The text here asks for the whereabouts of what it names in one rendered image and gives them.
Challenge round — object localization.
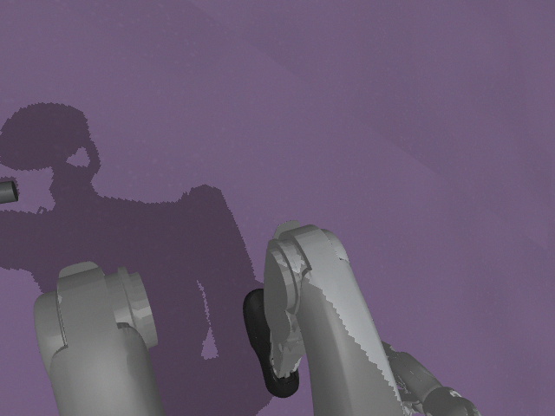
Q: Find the bottle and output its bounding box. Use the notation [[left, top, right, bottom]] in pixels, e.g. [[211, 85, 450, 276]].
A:
[[0, 181, 18, 204]]

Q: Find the right robot hand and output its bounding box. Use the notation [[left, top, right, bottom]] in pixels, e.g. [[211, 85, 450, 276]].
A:
[[381, 341, 443, 416]]

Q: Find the right robot foot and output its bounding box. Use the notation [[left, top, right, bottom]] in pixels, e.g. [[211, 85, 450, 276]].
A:
[[243, 289, 299, 398]]

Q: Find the right robot arm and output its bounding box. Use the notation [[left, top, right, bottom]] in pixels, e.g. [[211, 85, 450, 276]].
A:
[[422, 387, 482, 416]]

